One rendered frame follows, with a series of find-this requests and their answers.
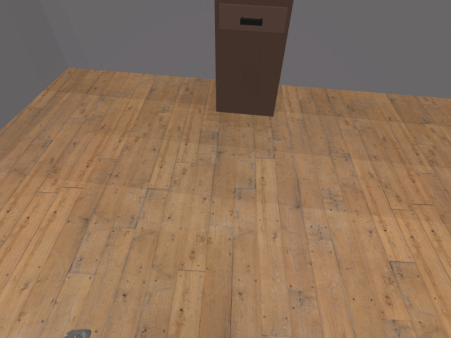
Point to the cabinet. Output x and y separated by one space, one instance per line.
249 64

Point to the handle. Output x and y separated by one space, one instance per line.
251 21

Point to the drawer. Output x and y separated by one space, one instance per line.
273 17

